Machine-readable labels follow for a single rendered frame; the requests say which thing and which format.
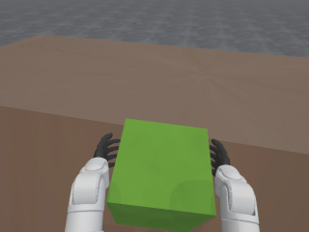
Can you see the left robot hand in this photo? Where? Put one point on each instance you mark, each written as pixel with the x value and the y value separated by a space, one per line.
pixel 102 150

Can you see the right robot hand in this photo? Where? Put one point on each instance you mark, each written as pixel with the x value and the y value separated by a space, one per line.
pixel 220 156

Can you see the left robot forearm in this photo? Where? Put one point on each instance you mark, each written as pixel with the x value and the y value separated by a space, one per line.
pixel 87 197

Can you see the carton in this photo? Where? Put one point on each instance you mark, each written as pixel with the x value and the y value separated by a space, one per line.
pixel 162 177

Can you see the right robot forearm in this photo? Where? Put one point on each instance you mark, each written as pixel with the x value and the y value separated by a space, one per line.
pixel 238 204

